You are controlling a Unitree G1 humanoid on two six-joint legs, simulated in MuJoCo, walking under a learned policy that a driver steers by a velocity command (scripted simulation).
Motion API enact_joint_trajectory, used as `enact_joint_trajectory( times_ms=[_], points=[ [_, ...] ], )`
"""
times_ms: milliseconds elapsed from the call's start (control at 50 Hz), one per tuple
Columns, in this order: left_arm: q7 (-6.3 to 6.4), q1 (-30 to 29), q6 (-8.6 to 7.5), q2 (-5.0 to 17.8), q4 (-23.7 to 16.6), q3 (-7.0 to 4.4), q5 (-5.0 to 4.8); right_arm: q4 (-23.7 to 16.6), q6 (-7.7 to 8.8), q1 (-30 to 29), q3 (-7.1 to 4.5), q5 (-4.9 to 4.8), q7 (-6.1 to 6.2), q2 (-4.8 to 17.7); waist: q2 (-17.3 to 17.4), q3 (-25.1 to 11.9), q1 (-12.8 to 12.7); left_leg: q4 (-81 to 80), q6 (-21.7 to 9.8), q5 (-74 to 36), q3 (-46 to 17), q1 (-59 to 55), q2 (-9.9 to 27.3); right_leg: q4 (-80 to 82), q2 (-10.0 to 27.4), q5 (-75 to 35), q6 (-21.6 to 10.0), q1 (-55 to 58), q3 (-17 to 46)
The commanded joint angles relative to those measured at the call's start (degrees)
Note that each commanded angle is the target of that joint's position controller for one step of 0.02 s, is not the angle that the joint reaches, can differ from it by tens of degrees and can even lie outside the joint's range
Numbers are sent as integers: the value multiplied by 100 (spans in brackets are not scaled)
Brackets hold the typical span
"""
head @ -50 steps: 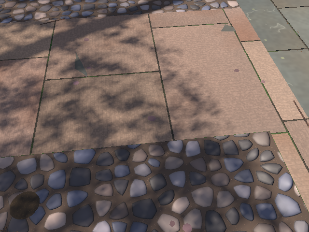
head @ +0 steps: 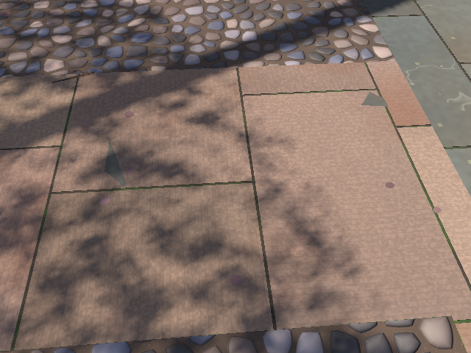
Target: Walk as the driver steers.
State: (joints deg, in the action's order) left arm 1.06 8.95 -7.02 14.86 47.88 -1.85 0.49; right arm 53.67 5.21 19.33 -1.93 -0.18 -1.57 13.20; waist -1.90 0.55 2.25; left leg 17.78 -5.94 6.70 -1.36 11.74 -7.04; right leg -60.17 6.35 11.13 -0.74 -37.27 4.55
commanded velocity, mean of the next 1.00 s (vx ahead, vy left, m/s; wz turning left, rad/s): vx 0.50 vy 0.00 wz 0.48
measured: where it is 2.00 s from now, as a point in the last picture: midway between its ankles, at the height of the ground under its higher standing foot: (123, 229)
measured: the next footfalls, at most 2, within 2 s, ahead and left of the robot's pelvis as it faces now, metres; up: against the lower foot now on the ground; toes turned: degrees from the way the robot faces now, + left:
right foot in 0.24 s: +0.30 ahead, -0.15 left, +0.00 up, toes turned +11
left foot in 0.76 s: +0.48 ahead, +0.20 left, +0.00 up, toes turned +30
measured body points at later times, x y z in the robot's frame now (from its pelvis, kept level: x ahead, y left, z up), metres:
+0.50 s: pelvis +0.26 -0.05 +0.00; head +0.28 -0.05 +0.45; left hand +0.21 +0.23 -0.11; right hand +0.48 -0.26 -0.11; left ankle +0.28 +0.13 -0.66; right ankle +0.26 -0.16 -0.74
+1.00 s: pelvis +0.47 +0.12 +0.00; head +0.48 +0.15 +0.45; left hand +0.45 +0.43 -0.11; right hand +0.68 -0.06 -0.11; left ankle +0.44 +0.18 -0.74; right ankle +0.61 -0.01 -0.66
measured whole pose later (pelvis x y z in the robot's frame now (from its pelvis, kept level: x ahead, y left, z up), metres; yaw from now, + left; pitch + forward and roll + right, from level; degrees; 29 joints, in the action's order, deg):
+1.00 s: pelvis +0.47 +0.12 +0.00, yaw +31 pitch +1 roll +0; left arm 0.3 10.3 -5.0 17.2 45.2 -3.3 -0.2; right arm 42.5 4.3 17.4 -3.3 -0.1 -2.0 14.0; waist -2.4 1.1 1.1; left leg 20.1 -5.9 9.7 1.0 12.0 -5.5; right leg -62.4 8.4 12.2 0.6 -37.4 2.1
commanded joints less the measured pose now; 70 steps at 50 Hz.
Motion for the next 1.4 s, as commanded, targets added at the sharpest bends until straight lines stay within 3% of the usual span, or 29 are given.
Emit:
enact_joint_trajectory(
  times_ms=[20,140,220,240,260,280,300,320,380,560,660,720,740,760,780,800,820,840,860,900,1000,1100,1200,1280,1320,1340,1360,1380,1400],
  points=[
    [74,10,42,265,-346,-54,44,-528,119,-353,-204,-39,137,925,454,255,-242,-1032,-943,-70,-1214,1140,1299,1325,-101,-1015,200,587,-160],
    [-46,-984,-41,425,-709,-67,-124,-458,-11,267,-263,-175,224,998,593,47,135,-373,-684,543,-1755,286,1485,3032,-473,-1380,323,1091,-1],
    [-80,-144,-180,794,-581,-250,-119,-632,-108,105,-230,-99,262,822,757,-327,-407,825,-381,502,-2114,117,1248,3672,-450,-438,-27,2473,-43],
    [-43,782,-210,1116,-453,-350,-40,-774,-84,-6,-105,-44,234,462,302,-1026,-810,2336,-156,723,-1623,737,861,3646,391,-190,-391,3834,675],
    [-18,1410,-116,1671,-340,-502,31,-977,19,599,22,-139,196,42,-1459,-1749,-642,4067,185,2251,-681,2659,88,4002,1742,519,-1298,5743,2920],
    [-51,1415,-85,1262,-331,-441,5,-968,48,689,-64,-270,203,561,-1543,-1689,-643,5193,229,2578,-785,3579,492,4318,2024,1545,-1468,5748,4020],
    [-59,1140,-89,786,-455,-321,-21,-973,8,257,-178,-265,214,998,-764,-1016,-728,5604,237,2051,-898,3759,731,4356,1762,1444,-1210,5118,3213],
    [-76,807,-64,651,-506,-264,-27,-1014,-46,9,-199,-201,227,952,-294,-634,-612,5608,300,1558,-757,3576,932,4425,1467,744,-1006,4444,2340],
    [-119,370,-29,455,-435,-203,0,-1156,-176,-168,-223,-145,162,640,-426,-63,-312,5085,414,887,-539,3018,1269,4914,840,-446,-800,3265,875],
    [-49,710,18,892,-134,-367,-28,-1794,-230,-1298,-159,-114,-28,370,-199,151,-525,3015,477,-810,-174,3095,1311,5126,819,-1717,-853,3445,-771],
    [-34,1027,153,1108,20,-424,-148,-2208,-244,-2040,-153,-142,-198,395,-199,435,-686,2185,245,-427,240,2976,1207,4909,1063,-1795,-692,4002,-1156],
    [1,955,261,1351,-6,-492,-193,-2276,-282,-1749,-282,-107,-229,642,-426,93,-346,1983,-85,421,713,2007,734,3937,1071,-4128,-532,4177,-1495],
    [18,938,304,1393,1,-498,-209,-2131,-291,-1121,-395,-97,-210,810,-407,-272,43,1735,-254,429,835,1081,458,3043,975,-4871,-468,4026,-1616],
    [36,985,314,1282,-6,-441,-197,-1834,-307,-112,-585,-106,-125,1122,-193,-794,538,1390,-471,42,735,-507,274,1777,749,-4630,-303,3315,-1722],
    [-2,1159,255,787,-170,-260,50,-1656,-344,630,-715,-110,24,1642,985,-1357,605,1429,-845,-398,-1111,-2371,1578,-191,367,-1022,-69,1507,-1705],
    [-81,1512,44,403,-409,-102,-21,-1818,-267,400,-673,-87,10,1966,1817,-2256,89,271,-1922,694,-4439,-3532,2855,-1877,-687,2321,133,-296,-699],
    [-152,929,-111,986,-402,-246,-272,-1718,-208,556,-546,-40,-42,1457,923,-2109,479,-96,-1656,796,-4177,-3269,2801,-2195,-410,1934,58,-801,49],
    [-164,601,-143,972,-530,-242,-375,-1662,-159,304,-481,-33,-56,1242,844,-1299,355,-27,-1391,444,-3189,-2549,2588,-1975,-178,1499,-42,-1019,-92],
    [-105,495,-122,894,-484,-226,-262,-1703,-125,-169,-406,-64,-66,1047,309,-795,89,-49,-1141,-149,-2421,-1560,2302,-1506,109,1008,-49,-708,-119],
    [-75,677,24,880,-383,-279,-112,-1775,-72,-712,-299,11,-70,729,446,-508,-312,-319,-942,-833,-1641,-465,1878,-924,356,536,-24,40,-64],
    [-39,346,236,583,-519,-248,-18,-1452,61,-401,-336,0,26,888,393,-157,-319,-782,-963,-1651,-928,-134,1713,105,309,-457,232,-217,-172],
    [-142,-492,155,392,-742,-179,-63,-1185,-10,29,-316,-29,142,953,499,81,33,-866,-650,-1209,-584,-522,1575,1847,80,-1863,186,-335,-281],
    [-315,-1262,72,360,-1048,-123,-115,-862,-82,490,-325,-61,174,1045,509,382,325,-622,-655,-1038,-722,-1297,1895,2738,-140,-1696,21,-574,-378],
    [-436,-1135,12,484,-1142,-146,-121,-739,-172,463,-361,-81,226,1163,677,235,101,-83,-474,-2134,-776,-1740,2093,3100,-374,-880,-281,-39,-500],
    [-383,-104,10,782,-880,-301,-97,-764,-213,241,-362,-61,233,1245,732,-446,-495,1088,-286,-3985,-512,-1575,1778,3268,-768,-832,-554,1600,-833],
    [-325,886,18,1074,-656,-402,-50,-839,-206,190,-287,-13,237,1103,577,-1177,-913,2375,-104,-3434,-322,-724,1512,3047,-300,-1197,-855,3282,-392],
    [-284,1631,40,1614,-556,-541,61,-928,-105,886,-112,5,192,509,-677,-2177,-808,4784,348,-944,1,1608,643,3087,1251,-670,-1747,5751,2047],
    [-298,1846,69,1254,-435,-442,-37,-821,12,927,-73,-35,150,522,-1293,-2634,-868,5741,389,2533,-651,2605,240,3997,1711,-66,-2004,6268,3796],
    [-277,1456,96,955,-484,-340,-106,-955,75,380,-208,-179,113,1035,-823,-1698,-885,6143,335,2328,-767,3169,639,4153,1505,486,-1672,5594,3128]
  ],
)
